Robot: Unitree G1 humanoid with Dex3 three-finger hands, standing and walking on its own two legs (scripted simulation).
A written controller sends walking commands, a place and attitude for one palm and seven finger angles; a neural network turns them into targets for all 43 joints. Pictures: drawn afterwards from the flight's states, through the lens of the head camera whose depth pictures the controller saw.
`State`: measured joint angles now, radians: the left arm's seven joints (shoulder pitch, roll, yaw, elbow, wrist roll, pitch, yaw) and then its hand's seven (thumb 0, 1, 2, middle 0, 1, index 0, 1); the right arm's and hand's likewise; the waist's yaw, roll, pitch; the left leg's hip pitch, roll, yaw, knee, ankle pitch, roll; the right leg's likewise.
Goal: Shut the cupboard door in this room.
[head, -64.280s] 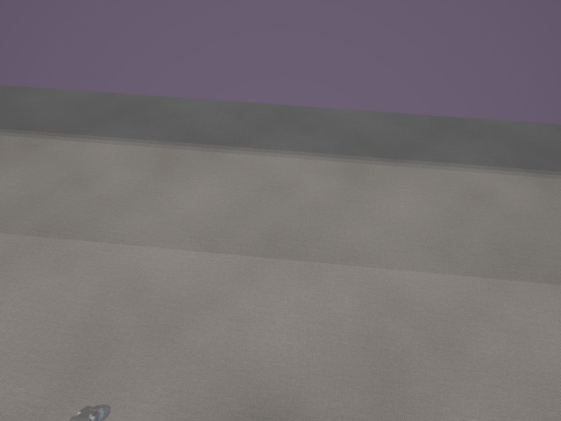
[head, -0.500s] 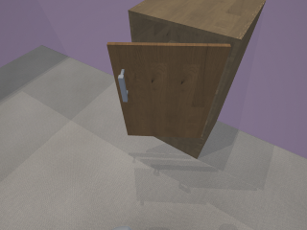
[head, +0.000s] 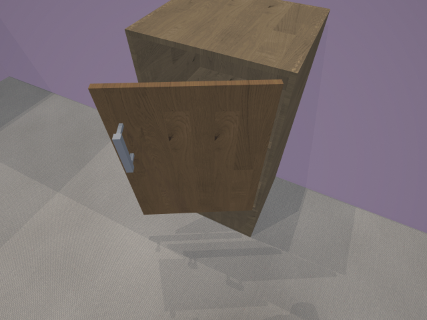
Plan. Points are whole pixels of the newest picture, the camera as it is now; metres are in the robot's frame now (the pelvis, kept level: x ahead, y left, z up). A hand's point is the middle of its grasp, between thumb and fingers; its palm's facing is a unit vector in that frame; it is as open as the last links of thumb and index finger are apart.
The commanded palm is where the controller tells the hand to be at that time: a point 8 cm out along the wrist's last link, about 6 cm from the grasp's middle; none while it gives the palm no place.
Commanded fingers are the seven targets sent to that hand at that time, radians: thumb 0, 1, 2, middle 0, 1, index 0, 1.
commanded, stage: come to a stop and stand still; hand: left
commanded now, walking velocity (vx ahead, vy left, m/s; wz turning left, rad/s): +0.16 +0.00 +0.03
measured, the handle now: (125, 148) +0.52 +0.25 -0.04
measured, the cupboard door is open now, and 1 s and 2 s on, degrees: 29 29 29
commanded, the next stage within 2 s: look again from close up in 1.74 s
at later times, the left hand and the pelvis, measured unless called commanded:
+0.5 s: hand out of the picture +0.10 +0.17 -0.17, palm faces +0.08 -0.97 -0.22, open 7.3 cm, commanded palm none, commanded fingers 0.00 0.90 0.90 -0.20 -0.30 -0.20 -0.30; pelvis +0.06 -0.01 +0.01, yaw +1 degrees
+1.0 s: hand out of the picture +0.09 +0.17 -0.16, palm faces +0.01 -0.98 -0.20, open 7.4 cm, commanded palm none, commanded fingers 0.00 0.90 0.90 -0.20 -0.30 -0.20 -0.30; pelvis +0.02 -0.01 +0.00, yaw +1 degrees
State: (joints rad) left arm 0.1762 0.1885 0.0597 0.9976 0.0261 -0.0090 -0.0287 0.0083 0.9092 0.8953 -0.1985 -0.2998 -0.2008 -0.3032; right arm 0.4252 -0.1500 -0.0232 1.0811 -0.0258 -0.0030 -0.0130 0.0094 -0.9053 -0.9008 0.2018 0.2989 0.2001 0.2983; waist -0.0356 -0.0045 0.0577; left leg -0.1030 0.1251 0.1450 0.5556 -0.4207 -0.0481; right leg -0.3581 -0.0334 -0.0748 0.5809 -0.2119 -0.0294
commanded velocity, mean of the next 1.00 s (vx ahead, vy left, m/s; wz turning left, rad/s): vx -0.08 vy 0.03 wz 0.00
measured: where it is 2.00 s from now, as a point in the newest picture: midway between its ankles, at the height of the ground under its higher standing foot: outside the picture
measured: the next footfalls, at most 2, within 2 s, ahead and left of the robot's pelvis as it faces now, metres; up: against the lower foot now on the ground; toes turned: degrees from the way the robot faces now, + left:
left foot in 0.30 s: +0.13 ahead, +0.09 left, +0.00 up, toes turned +1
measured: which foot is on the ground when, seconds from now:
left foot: down 0.00-0.00, up 0.02-0.28, down 0.30-1.00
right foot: down 0.00-1.00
